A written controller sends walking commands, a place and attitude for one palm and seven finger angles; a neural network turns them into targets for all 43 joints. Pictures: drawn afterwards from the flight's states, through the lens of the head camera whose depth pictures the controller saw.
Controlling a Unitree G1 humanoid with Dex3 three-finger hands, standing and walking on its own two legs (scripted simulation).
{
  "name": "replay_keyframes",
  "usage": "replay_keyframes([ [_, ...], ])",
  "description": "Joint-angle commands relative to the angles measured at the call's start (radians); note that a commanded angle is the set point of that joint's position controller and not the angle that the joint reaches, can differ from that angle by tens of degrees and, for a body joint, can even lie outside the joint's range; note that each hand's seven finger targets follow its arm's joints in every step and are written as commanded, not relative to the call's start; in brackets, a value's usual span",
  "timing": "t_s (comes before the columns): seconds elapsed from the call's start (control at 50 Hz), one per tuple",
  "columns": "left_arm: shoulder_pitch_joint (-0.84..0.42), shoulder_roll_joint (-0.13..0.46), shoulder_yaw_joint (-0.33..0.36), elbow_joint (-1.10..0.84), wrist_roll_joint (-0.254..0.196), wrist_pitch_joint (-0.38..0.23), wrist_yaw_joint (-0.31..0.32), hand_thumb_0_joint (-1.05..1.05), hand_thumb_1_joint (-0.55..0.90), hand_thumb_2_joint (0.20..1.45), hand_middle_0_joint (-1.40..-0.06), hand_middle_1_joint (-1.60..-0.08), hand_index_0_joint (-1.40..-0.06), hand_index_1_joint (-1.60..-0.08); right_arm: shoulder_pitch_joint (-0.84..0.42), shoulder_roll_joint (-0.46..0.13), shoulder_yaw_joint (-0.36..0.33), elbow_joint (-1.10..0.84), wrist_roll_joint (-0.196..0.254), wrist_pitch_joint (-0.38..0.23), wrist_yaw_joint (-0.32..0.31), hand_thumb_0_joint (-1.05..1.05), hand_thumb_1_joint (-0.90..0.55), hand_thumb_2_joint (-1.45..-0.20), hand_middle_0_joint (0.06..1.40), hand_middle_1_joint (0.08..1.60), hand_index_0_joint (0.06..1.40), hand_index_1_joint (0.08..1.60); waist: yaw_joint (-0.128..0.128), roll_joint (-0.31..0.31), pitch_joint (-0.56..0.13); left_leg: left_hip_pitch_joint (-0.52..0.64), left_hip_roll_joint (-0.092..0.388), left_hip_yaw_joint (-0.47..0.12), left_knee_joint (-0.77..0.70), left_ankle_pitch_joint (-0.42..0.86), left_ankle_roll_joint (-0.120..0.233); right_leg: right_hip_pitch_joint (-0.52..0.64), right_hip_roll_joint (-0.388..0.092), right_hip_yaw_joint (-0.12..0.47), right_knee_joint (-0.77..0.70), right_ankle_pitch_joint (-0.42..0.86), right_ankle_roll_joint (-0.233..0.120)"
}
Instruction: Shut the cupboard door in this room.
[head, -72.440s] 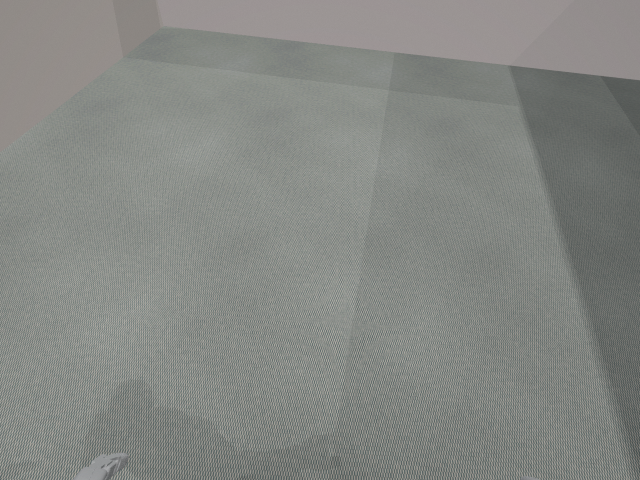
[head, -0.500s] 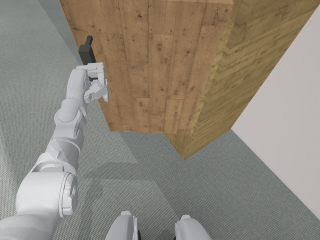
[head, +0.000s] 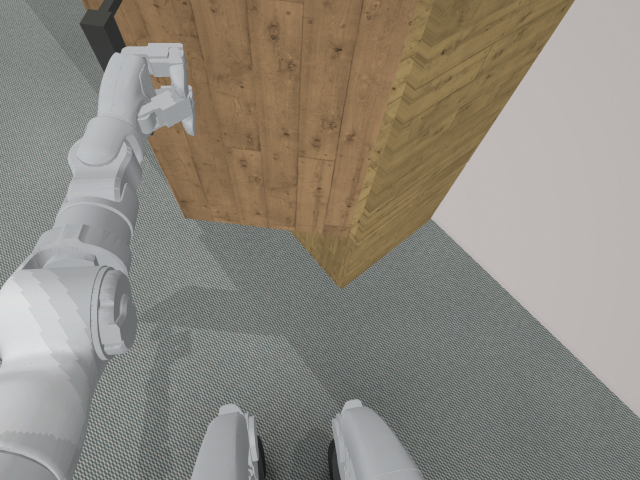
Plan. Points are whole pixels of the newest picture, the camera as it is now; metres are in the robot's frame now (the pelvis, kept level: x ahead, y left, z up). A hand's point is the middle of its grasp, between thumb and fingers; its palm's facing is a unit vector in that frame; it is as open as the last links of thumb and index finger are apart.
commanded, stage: push the door shut along its arc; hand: left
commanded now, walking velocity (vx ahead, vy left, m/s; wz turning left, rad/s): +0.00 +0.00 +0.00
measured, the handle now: (130, 68) +0.61 +0.17 +0.10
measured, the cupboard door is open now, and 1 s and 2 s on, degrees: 45 33 33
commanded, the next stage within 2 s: pull the fist back off the door in 0.68 s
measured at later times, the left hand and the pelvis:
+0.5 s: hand (210, 69) +0.59 +0.07 +0.11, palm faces -0.33 -0.94 -0.04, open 2.9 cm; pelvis +0.01 -0.01 -0.01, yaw -1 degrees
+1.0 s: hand (222, 56) +0.62 +0.06 +0.10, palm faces +0.11 -0.99 +0.01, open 3.1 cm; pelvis +0.01 +0.00 -0.02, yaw -2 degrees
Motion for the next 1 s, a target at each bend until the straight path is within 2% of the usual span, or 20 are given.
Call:
replay_keyframes([
  [0.0, -0.575, 0.173, 0.025, -0.194, -0.002, -0.044, -0.026, 0.0, 0.9, 0.9, -1.3, -1.5, -1.3, -1.5, 0.183, -0.175, -0.052, -0.048, 0.006, -0.014, -0.008, 0.0, -0.9, -0.9, 0.2, 0.3, 0.2, 0.3, -0.067, 0.05, -0.498, 0.459, -0.012, -0.073, -0.088, 0.19, 0.036, 0.061, 0.015, 0.031, -0.183, 0.199, -0.013],
  [0.06, -0.597, 0.205, 0.047, -0.205, 0.004, -0.035, -0.035, 0.0, 0.9, 0.9, -1.3, -1.5, -1.3, -1.5, 0.196, -0.178, -0.054, -0.05, 0.003, -0.01, -0.009, 0.0, -0.9, -0.9, 0.2, 0.3, 0.2, 0.3, -0.063, 0.087, -0.53, 0.483, -0.01, -0.072, -0.08, 0.229, 0.035, 0.057, 0.016, 0.029, -0.173, 0.227, -0.016],
  [0.24, -0.63, 0.318, 0.113, -0.16, 0.039, 0.006, -0.046, 0.0, 0.9, 0.9, -1.3, -1.5, -1.3, -1.5, 0.233, -0.176, -0.044, -0.054, -0.005, 0.002, -0.009, 0.0, -0.9, -0.9, 0.2, 0.3, 0.2, 0.3, -0.071, 0.082, -0.551, 0.399, -0.013, -0.052, -0.034, 0.276, 0.045, 0.099, 0.024, 0.039, -0.148, 0.302, -0.014],
  [0.3, -0.677, 0.289, 0.077, -0.158, 0.045, 0.019, -0.061, 0.0, 0.9, 0.9, -1.3, -1.5, -1.3, -1.5, 0.237, -0.175, -0.048, -0.05, -0.005, 0.003, -0.01, 0.0, -0.9, -0.9, 0.2, 0.3, 0.2, 0.3, -0.093, 0.085, -0.547, 0.389, -0.011, -0.048, -0.022, 0.266, 0.046, 0.079, 0.025, 0.042, -0.154, 0.298, -0.007],
  [0.4, -0.755, 0.308, 0.068, -0.128, 0.05, 0.046, -0.087, 0.0, 0.9, 0.9, -1.3, -1.5, -1.3, -1.5, 0.251, -0.18, -0.046, -0.032, -0.007, -0.002, -0.019, 0.0, -0.9, -0.9, 0.2, 0.3, 0.2, 0.3, -0.122, 0.086, -0.551, 0.367, -0.011, -0.049, 0.001, 0.255, 0.051, 0.059, 0.028, 0.042, -0.149, 0.288, -0.008],
  [0.42, -0.763, 0.278, 0.046, -0.109, 0.048, 0.057, -0.092, 0.0, 0.9, 0.9, -1.3, -1.5, -1.3, -1.5, 0.249, -0.179, -0.045, -0.028, -0.007, -0.005, -0.019, 0.0, -0.9, -0.9, 0.2, 0.3, 0.2, 0.3, -0.133, 0.086, -0.534, 0.36, -0.012, -0.049, 0.003, 0.243, 0.052, 0.043, 0.029, 0.041, -0.154, 0.277, -0.007],
  [0.5, -0.84, 0.271, 0.03, -0.125, 0.049, 0.064, -0.105, 0.0, 0.9, 0.9, -1.3, -1.5, -1.3, -1.5, 0.261, -0.184, -0.045, -0.008, -0.015, -0.017, -0.024, 0.0, -0.9, -0.9, 0.2, 0.3, 0.2, 0.3, -0.148, 0.148, -0.557, 0.425, -0.004, -0.066, 0.017, 0.28, 0.049, -0.036, 0.031, 0.022, -0.136, 0.262, -0.013],
  [0.54, -0.86, 0.222, -0.002, -0.121, 0.048, 0.068, -0.108, 0.0, 0.9, 0.9, -1.3, -1.5, -1.3, -1.5, 0.263, -0.183, -0.045, 0.0, -0.018, -0.025, -0.022, 0.0, -0.9, -0.9, 0.2, 0.3, 0.2, 0.3, -0.161, 0.177, -0.555, 0.472, -0.002, -0.08, 0.018, 0.298, 0.049, -0.09, 0.034, 0.01, -0.13, 0.249, -0.019],
  [0.62, -0.899, 0.201, -0.017, -0.094, 0.061, 0.09, -0.1, 0.0, 0.9, 0.9, -1.3, -1.5, -1.3, -1.5, 0.262, -0.189, -0.043, 0.018, -0.026, -0.031, -0.023, 0.0, -0.9, -0.9, 0.2, 0.3, 0.2, 0.3, -0.176, 0.204, -0.545, 0.482, 0.003, -0.093, 0.031, 0.285, 0.044, -0.157, 0.035, -0.006, -0.117, 0.218, -0.022],
  [0.7, -0.949, 0.204, -0.025, -0.102, 0.076, 0.101, -0.094, 0.0, 0.9, 0.9, -1.3, -1.5, -1.3, -1.5, 0.272, -0.192, -0.042, 0.026, -0.029, -0.036, -0.026, 0.0, -0.9, -0.9, 0.2, 0.3, 0.2, 0.3, -0.19, 0.218, -0.571, 0.499, 0.005, -0.103, 0.043, 0.303, 0.045, -0.188, 0.036, -0.014, -0.1, 0.22, -0.023],
  [0.74, -0.985, 0.176, -0.04, -0.126, 0.081, 0.104, -0.092, 0.0, 0.9, 0.9, -1.3, -1.5, -1.3, -1.5, 0.28, -0.19, -0.046, 0.035, -0.036, -0.042, -0.023, 0.0, -0.9, -0.9, 0.2, 0.3, 0.2, 0.3, -0.198, 0.246, -0.599, 0.549, 0.006, -0.12, 0.041, 0.346, 0.045, -0.217, 0.039, -0.023, -0.087, 0.226, -0.025],
  [0.76, -0.999, 0.189, -0.037, -0.142, 0.084, 0.1, -0.093, 0.0, 0.9, 0.9, -1.3, -1.5, -1.3, -1.5, 0.281, -0.193, -0.048, 0.034, -0.038, -0.042, -0.023, 0.0, -0.9, -0.9, 0.2, 0.3, 0.2, 0.3, -0.19, 0.272, -0.625, 0.568, 0.007, -0.122, 0.049, 0.36, 0.04, -0.225, 0.036, -0.022, -0.081, 0.234, -0.025],
  [0.78, -0.967, 0.213, 0.153, -0.155, 0.014, 0.119, 0.1, 0.0, 0.9, 0.9, -1.3, -1.5, -1.3, -1.5, 0.328, -0.168, -0.031, -0.006, -0.055, -0.043, -0.009, 0.0, -0.9, -0.9, 0.2, 0.3, 0.2, 0.3, -0.137, 0.286, -0.637, 0.518, 0.022, -0.139, 0.022, 0.319, 0.025, -0.179, 0.024, -0.019, -0.083, 0.223, -0.022],
  [0.8, -0.911, 0.161, 0.121, -0.131, 0.041, 0.132, 0.199, 0.0, 0.9, 0.9, -1.3, -1.5, -1.3, -1.5, 0.322, -0.164, -0.033, -0.005, -0.064, -0.041, 0.01, 0.0, -0.9, -0.9, 0.2, 0.3, 0.2, 0.3, -0.14, 0.275, -0.649, 0.518, 0.024, -0.145, 0.01, 0.312, 0.018, -0.18, 0.023, -0.022, -0.077, 0.217, -0.013],
  [0.82, -0.875, 0.106, 0.103, -0.133, 0.046, 0.141, 0.257, 0.0, 0.9, 0.9, -1.3, -1.5, -1.3, -1.5, 0.32, -0.158, -0.039, -0.012, -0.068, -0.036, 0.026, 0.0, -0.9, -0.9, 0.2, 0.3, 0.2, 0.3, -0.139, 0.246, -0.638, 0.511, 0.023, -0.145, 0.002, 0.3, 0.016, -0.174, 0.023, -0.028, -0.078, 0.212, -0.008],
  [0.84, -0.848, 0.101, 0.136, -0.131, 0.049, 0.138, 0.312, 0.0, 0.9, 0.9, -1.3, -1.5, -1.3, -1.5, 0.331, -0.159, -0.043, -0.017, -0.08, -0.033, 0.04, 0.0, -0.9, -0.9, 0.2, 0.3, 0.2, 0.3, -0.134, 0.2, -0.64, 0.509, 0.022, -0.156, -0.009, 0.302, 0.014, -0.161, 0.024, -0.034, -0.076, 0.211, -0.004],
  [0.88, -0.852, 0.091, 0.15, -0.225, 0.093, 0.106, 0.449, 0.0, 0.9, 0.9, -1.3, -1.5, -1.3, -1.5, 0.336, -0.153, -0.051, -0.031, -0.1, -0.023, 0.065, 0.0, -0.9, -0.9, 0.2, 0.3, 0.2, 0.3, -0.116, 0.21, -0.68, 0.507, 0.014, -0.129, -0.012, 0.317, 0.01, -0.117, 0.022, -0.032, -0.087, 0.228, 0.001],
  [0.9, -0.828, 0.087, 0.144, -0.246, 0.141, 0.078, 0.515, 0.0, 0.9, 0.9, -1.3, -1.5, -1.3, -1.5, 0.333, -0.145, -0.052, -0.037, -0.112, -0.022, 0.081, 0.0, -0.9, -0.9, 0.2, 0.3, 0.2, 0.3, -0.102, 0.22, -0.686, 0.506, 0.01, -0.121, -0.009, 0.325, 0.006, -0.113, 0.023, -0.033, -0.086, 0.231, 0.001],
  [0.94, -0.826, 0.084, 0.089, -0.271, 0.236, 0.024, 0.563, 0.0, 0.9, 0.9, -1.3, -1.5, -1.3, -1.5, 0.344, -0.146, -0.061, -0.023, -0.126, -0.012, 0.105, 0.0, -0.9, -0.9, 0.2, 0.3, 0.2, 0.3, -0.115, 0.233, -0.685, 0.534, 0.013, -0.123, -0.009, 0.36, 0.0, -0.123, 0.024, -0.036, -0.08, 0.247, -0.004],
  [0.98, -0.814, 0.07, 0.043, -0.276, 0.275, -0.008, 0.558, 0.0, 0.9, 0.9, -1.3, -1.5, -1.3, -1.5, 0.352, -0.15, -0.074, -0.017, -0.121, 0.008, 0.118, 0.0, -0.9, -0.9, 0.2, 0.3, 0.2, 0.3, -0.132, 0.207, -0.668, 0.545, 0.011, -0.11, -0.027, 0.347, 0.003, -0.08, 0.025, -0.028, -0.113, 0.26, -0.006],
])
